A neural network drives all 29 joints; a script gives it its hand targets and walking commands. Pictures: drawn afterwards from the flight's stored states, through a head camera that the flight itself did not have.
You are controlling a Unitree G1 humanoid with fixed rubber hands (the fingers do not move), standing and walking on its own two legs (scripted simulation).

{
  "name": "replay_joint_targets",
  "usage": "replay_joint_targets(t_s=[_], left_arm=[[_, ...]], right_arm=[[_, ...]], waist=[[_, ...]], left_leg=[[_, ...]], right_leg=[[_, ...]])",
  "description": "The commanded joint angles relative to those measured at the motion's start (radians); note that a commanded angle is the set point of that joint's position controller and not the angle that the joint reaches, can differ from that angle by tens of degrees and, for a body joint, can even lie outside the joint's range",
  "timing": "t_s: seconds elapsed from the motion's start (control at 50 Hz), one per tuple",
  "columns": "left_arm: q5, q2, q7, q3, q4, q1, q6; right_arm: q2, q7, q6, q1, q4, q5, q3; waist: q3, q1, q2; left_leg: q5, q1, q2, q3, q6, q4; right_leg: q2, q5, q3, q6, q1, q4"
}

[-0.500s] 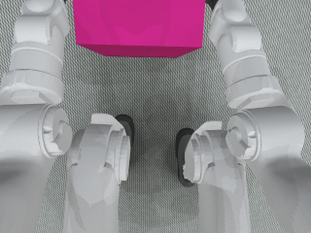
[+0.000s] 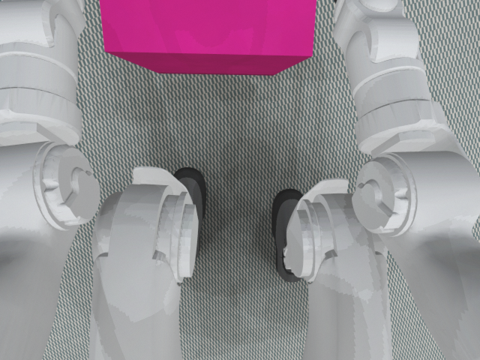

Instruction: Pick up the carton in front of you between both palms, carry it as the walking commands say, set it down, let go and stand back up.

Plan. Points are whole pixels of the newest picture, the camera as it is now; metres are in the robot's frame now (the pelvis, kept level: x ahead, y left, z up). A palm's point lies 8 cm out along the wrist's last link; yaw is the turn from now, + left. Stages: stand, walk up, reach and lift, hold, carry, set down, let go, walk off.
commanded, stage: set down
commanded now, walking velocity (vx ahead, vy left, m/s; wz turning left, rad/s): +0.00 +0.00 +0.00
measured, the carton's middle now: out of the picture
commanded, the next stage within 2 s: let go in 1.50 s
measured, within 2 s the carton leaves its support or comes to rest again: neither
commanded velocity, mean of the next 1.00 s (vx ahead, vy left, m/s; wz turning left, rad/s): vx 0.00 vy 0.00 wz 0.00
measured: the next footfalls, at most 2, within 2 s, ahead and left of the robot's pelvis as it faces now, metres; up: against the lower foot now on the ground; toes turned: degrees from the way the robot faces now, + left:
none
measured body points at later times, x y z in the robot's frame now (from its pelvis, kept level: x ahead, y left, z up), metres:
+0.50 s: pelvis +0.01 +0.00 +0.00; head +0.39 +0.04 +0.23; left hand +0.56 +0.28 -0.17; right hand +0.59 -0.11 -0.17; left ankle +0.13 +0.12 -0.33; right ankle +0.11 -0.11 -0.33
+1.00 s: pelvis +0.02 +0.01 +0.11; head +0.36 +0.05 +0.40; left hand +0.56 +0.28 +0.00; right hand +0.60 -0.10 +0.00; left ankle +0.13 +0.12 -0.33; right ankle +0.11 -0.11 -0.33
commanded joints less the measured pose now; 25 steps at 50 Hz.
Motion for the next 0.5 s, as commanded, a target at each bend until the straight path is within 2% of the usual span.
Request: replay_joint_targets(t_s=[0.0,0.08,0.12,0.14,0.18,0.22,0.26,0.3,0.36,0.4,0.44,0.48], left_arm=[[-0.030,-0.727,-0.197,-0.222,0.032,-0.349,0.025],[-0.011,-0.678,-0.187,-0.195,0.035,-0.337,0.015],[-0.001,-0.618,-0.172,-0.178,0.035,-0.339,0.002],[0.006,-0.539,-0.155,-0.152,0.040,-0.319,-0.009],[0.026,-0.218,-0.081,-0.051,0.033,-0.255,-0.048],[0.003,0.156,0.041,0.009,0.028,-0.207,-0.107],[-0.075,0.216,0.102,-0.037,0.039,-0.266,-0.146],[-0.142,0.247,0.125,-0.084,0.051,-0.292,-0.173],[-0.205,0.254,0.126,-0.134,0.050,-0.286,-0.191],[-0.229,0.261,0.121,-0.149,0.043,-0.271,-0.191],[-0.240,0.269,0.116,-0.151,0.027,-0.252,-0.183],[-0.247,0.275,0.114,-0.151,-0.005,-0.238,-0.171]], right_arm=[[0.653,0.163,0.015,-0.400,0.004,0.026,0.222],[0.612,0.153,0.009,-0.390,0.000,0.016,0.209],[0.550,0.137,-0.001,-0.387,-0.006,0.011,0.199],[0.474,0.119,-0.008,-0.369,-0.005,0.005,0.180],[0.179,0.050,-0.032,-0.282,-0.003,-0.019,0.105],[-0.182,-0.053,-0.070,-0.217,-0.024,-0.012,0.064],[-0.226,-0.090,-0.089,-0.254,-0.020,0.047,0.090],[-0.236,-0.096,-0.104,-0.276,-0.010,0.123,0.152],[-0.198,-0.090,-0.115,-0.289,-0.030,0.222,0.254],[-0.189,-0.089,-0.114,-0.293,-0.067,0.258,0.284],[-0.195,-0.091,-0.108,-0.279,-0.097,0.272,0.287],[-0.206,-0.100,-0.096,-0.256,-0.125,0.261,0.272]], waist=[[-0.758,0.027,-0.021],[-0.765,0.027,-0.030],[-0.788,0.027,-0.032],[-0.792,0.028,-0.029],[-0.826,0.029,-0.017],[-0.918,0.023,-0.005],[-1.030,0.025,0.007],[-1.131,0.038,0.001],[-1.262,0.070,-0.018],[-1.314,0.083,-0.018],[-1.372,0.085,-0.010],[-1.446,0.074,-0.002]], left_leg=[[0.056,0.440,-0.075,-0.012,0.022,-0.161],[0.068,0.452,-0.070,-0.009,0.016,-0.156],[0.083,0.470,-0.066,-0.004,0.008,-0.152],[0.099,0.482,-0.063,0.001,0.002,-0.150],[0.128,0.519,-0.052,0.006,-0.014,-0.149],[0.183,0.578,-0.042,-0.002,-0.030,-0.151],[0.291,0.643,-0.036,-0.015,-0.032,-0.134],[0.380,0.679,-0.027,-0.022,-0.025,-0.113],[0.461,0.704,-0.015,-0.024,-0.013,-0.103],[0.491,0.734,-0.012,-0.021,-0.006,-0.107],[0.507,0.769,-0.013,-0.013,-0.007,-0.114],[0.508,0.809,-0.016,-0.004,-0.011,-0.127]], right_leg=[[0.024,0.027,-0.023,-0.047,0.222,-0.209],[0.018,0.043,-0.024,-0.036,0.256,-0.205],[0.011,0.061,-0.026,-0.026,0.293,-0.203],[0.005,0.072,-0.028,-0.020,0.309,-0.204],[-0.010,0.091,-0.030,-0.001,0.355,-0.207],[-0.027,0.140,-0.028,0.019,0.406,-0.208],[-0.035,0.228,-0.021,0.027,0.397,-0.188],[-0.044,0.303,-0.018,0.029,0.394,-0.168],[-0.053,0.379,-0.012,0.026,0.433,-0.152],[-0.054,0.389,-0.012,0.022,0.426,-0.159],[-0.054,0.391,-0.017,0.019,0.444,-0.170],[-0.051,0.383,-0.025,0.017,0.472,-0.186]])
